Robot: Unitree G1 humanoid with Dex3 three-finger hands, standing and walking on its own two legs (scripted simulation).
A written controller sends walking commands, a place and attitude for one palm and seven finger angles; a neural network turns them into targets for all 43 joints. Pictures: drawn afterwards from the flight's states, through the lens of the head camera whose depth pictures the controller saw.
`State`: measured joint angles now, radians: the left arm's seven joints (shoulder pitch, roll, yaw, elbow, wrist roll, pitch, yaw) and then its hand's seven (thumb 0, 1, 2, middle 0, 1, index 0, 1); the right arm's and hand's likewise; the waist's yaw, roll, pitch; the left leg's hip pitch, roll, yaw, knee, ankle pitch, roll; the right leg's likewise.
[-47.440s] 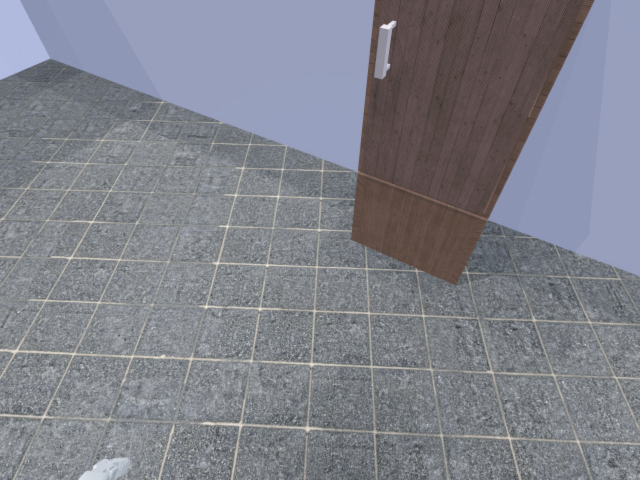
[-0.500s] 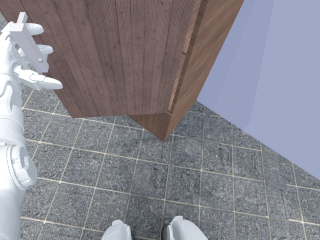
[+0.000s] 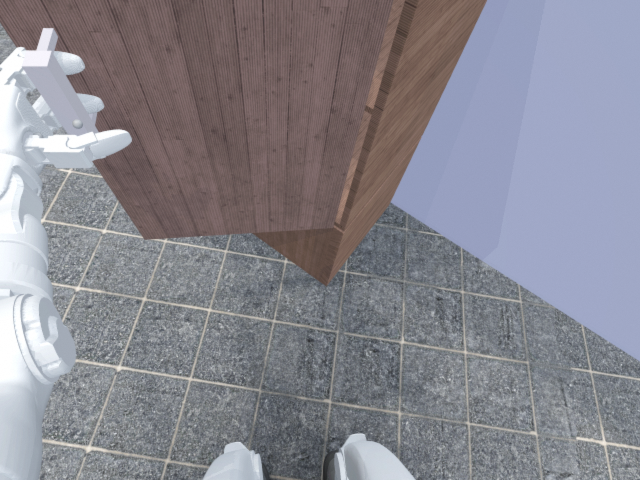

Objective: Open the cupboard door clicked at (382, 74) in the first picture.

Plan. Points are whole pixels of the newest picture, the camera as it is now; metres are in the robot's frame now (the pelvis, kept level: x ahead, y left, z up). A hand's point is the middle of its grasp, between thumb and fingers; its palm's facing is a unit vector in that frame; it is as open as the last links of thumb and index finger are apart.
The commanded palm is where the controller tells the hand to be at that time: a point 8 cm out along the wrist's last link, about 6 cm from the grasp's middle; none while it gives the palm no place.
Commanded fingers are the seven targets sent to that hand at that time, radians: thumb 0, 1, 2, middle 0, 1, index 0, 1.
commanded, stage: close the thumb around the handle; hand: left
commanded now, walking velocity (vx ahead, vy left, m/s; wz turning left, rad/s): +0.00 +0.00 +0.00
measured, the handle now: (69, 91) +0.56 +0.25 +0.10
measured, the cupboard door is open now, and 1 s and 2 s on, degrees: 43 56 86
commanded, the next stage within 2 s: pull the door open along its arc in 0.38 s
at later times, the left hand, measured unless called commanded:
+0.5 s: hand (84, 122) +0.52 +0.23 +0.10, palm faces +0.03 -1.00 -0.01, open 5.7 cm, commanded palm +0.49 +0.27 +0.09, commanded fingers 0.00 0.90 0.90 -0.40 -1.35 -0.40 -1.35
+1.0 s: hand (92, 188) +0.43 +0.21 +0.10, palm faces +0.03 -1.00 +0.02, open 6.0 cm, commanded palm +0.36 +0.25 +0.09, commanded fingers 0.00 0.90 0.90 -0.40 -1.35 -0.40 -1.35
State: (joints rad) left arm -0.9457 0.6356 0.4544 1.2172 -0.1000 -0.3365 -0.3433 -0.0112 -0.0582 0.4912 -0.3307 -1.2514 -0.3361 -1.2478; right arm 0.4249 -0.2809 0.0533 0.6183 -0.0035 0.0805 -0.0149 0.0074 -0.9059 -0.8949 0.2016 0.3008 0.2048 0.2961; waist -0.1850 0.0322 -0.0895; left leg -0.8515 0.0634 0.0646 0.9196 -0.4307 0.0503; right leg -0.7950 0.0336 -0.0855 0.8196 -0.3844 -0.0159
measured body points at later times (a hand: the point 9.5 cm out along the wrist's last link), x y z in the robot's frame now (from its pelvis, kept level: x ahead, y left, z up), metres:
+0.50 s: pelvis -0.01 +0.00 +0.00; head +0.13 +0.02 +0.43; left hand +0.51 +0.28 +0.10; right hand -0.02 -0.27 -0.11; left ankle +0.00 +0.08 -0.69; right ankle +0.00 -0.12 -0.69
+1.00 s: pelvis +0.02 +0.00 +0.01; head +0.10 +0.01 +0.46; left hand +0.42 +0.26 +0.10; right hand +0.08 -0.26 -0.10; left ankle +0.00 +0.08 -0.69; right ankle +0.00 -0.12 -0.69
